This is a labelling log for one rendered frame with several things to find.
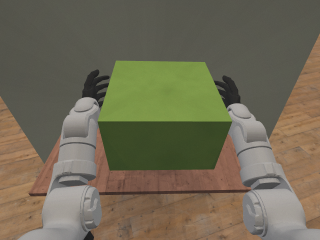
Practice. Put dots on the left robot upper arm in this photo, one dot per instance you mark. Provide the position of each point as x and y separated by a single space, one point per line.
69 214

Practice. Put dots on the left robot hand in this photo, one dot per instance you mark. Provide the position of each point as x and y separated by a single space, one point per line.
90 89

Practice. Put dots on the right robot upper arm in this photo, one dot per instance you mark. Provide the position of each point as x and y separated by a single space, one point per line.
276 214

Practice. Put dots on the table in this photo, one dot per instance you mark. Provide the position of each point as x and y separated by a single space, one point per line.
224 178

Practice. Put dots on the carton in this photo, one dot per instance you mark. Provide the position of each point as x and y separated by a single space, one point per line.
162 115

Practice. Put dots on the right robot hand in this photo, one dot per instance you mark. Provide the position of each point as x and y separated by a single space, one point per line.
230 94

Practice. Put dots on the right robot forearm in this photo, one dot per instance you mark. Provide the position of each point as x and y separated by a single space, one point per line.
259 169

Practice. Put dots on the left robot forearm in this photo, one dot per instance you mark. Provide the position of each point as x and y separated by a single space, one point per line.
76 159

